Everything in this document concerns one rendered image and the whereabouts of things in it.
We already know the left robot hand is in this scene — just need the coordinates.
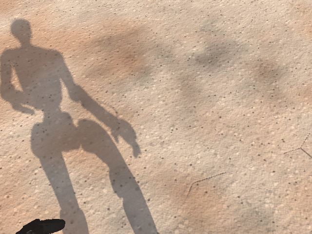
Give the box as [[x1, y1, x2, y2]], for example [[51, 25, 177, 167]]
[[16, 218, 65, 234]]

